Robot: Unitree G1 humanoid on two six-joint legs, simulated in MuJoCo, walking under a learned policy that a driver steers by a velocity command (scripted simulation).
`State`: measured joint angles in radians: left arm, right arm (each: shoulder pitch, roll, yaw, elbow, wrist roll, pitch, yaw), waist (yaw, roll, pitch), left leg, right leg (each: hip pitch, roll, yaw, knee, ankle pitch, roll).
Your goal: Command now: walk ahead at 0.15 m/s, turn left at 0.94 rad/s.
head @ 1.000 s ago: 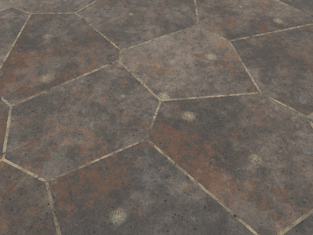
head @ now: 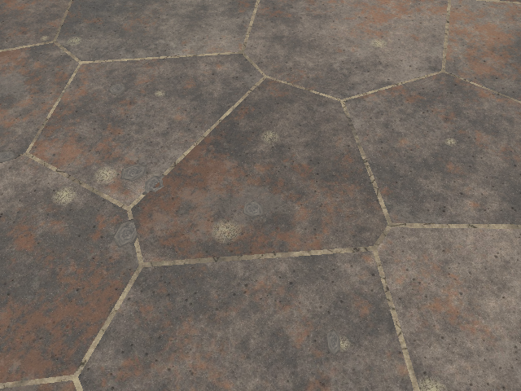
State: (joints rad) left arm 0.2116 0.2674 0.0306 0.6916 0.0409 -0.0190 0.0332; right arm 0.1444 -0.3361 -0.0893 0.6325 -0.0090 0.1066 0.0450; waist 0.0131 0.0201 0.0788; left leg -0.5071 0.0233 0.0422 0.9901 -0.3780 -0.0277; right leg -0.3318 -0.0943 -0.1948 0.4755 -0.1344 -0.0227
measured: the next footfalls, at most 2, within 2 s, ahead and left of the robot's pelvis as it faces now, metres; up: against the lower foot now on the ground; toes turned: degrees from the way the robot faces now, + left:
left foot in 0.12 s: +0.03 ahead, +0.10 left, +0.00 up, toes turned +11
right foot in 0.54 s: +0.39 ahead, +0.00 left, +0.00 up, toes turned +33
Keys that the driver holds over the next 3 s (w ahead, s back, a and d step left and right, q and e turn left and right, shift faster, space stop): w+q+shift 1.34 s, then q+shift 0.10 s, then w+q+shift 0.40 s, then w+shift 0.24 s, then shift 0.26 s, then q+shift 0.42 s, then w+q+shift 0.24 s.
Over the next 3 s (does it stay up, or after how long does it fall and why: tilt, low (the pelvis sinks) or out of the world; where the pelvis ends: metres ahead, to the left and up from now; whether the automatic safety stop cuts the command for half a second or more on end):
stays up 0.47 1.48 0.01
